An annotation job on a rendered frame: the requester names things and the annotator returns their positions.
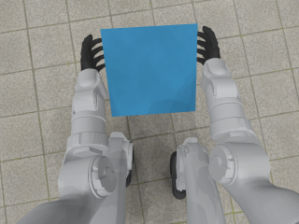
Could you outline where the right robot upper arm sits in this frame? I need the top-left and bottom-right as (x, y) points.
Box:
(208, 142), (299, 224)

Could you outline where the carton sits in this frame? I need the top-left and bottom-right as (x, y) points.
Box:
(100, 23), (198, 117)

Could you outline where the right robot hand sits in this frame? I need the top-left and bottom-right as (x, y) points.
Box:
(196, 25), (221, 65)

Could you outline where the left robot forearm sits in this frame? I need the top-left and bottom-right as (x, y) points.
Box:
(58, 68), (108, 188)

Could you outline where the left robot hand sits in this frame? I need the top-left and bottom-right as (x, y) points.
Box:
(80, 34), (106, 72)

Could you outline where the left robot thigh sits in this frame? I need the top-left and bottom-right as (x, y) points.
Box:
(90, 137), (134, 224)

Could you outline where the robot left shin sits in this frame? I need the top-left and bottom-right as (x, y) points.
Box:
(108, 132), (130, 178)

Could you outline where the right robot forearm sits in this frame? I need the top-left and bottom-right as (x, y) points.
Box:
(200, 58), (271, 172)

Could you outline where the left robot upper arm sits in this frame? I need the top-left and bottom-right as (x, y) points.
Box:
(15, 154), (118, 224)

